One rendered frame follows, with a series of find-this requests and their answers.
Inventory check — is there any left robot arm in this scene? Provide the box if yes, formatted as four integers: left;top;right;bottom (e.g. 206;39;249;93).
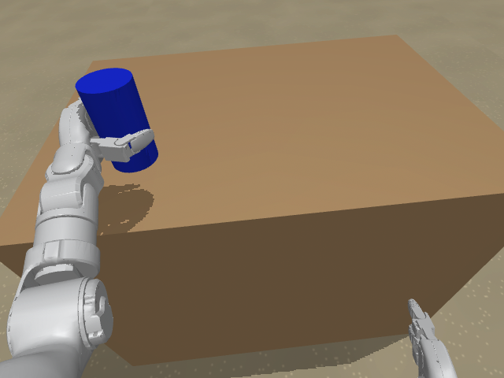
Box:
0;143;113;378

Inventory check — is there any can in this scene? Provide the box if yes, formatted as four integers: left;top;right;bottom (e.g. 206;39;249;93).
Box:
75;68;158;172

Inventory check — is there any right robot hand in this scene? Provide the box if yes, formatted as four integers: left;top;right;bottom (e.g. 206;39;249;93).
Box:
408;298;458;378

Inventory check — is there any left robot hand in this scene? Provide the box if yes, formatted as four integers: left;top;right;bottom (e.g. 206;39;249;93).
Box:
58;97;154;163

